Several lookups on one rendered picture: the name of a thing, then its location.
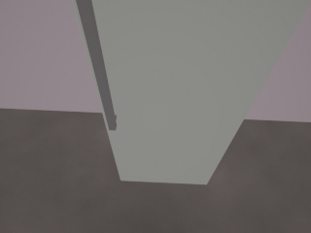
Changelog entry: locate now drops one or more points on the handle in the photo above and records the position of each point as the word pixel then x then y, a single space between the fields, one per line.
pixel 88 20

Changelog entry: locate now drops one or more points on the fridge door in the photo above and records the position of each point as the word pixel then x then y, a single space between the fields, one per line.
pixel 183 74

